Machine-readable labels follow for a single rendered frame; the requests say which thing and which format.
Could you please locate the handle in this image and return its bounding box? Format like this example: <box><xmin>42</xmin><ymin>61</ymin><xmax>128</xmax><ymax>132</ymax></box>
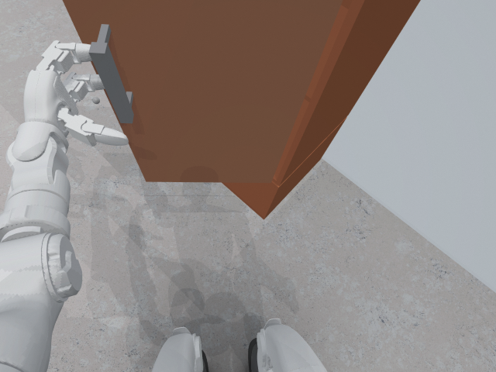
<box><xmin>89</xmin><ymin>24</ymin><xmax>134</xmax><ymax>123</ymax></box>

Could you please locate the right robot thigh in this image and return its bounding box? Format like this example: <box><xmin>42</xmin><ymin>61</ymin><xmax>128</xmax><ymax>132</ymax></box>
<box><xmin>257</xmin><ymin>325</ymin><xmax>327</xmax><ymax>372</ymax></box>

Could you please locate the robot left hand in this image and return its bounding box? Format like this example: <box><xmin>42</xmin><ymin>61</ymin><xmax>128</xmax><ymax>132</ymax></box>
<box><xmin>23</xmin><ymin>40</ymin><xmax>129</xmax><ymax>146</ymax></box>

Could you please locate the cupboard door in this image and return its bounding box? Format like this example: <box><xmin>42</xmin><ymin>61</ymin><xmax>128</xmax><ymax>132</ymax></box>
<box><xmin>63</xmin><ymin>0</ymin><xmax>343</xmax><ymax>183</ymax></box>

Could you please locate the robot left forearm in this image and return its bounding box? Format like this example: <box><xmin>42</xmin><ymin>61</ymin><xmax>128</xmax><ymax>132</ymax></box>
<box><xmin>0</xmin><ymin>121</ymin><xmax>71</xmax><ymax>243</ymax></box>

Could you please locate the robot right shin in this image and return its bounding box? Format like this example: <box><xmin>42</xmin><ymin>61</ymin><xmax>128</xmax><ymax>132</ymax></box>
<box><xmin>257</xmin><ymin>319</ymin><xmax>281</xmax><ymax>372</ymax></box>

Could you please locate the robot left upper arm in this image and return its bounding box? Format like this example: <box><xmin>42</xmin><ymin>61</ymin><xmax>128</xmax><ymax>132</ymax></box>
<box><xmin>0</xmin><ymin>232</ymin><xmax>82</xmax><ymax>372</ymax></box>

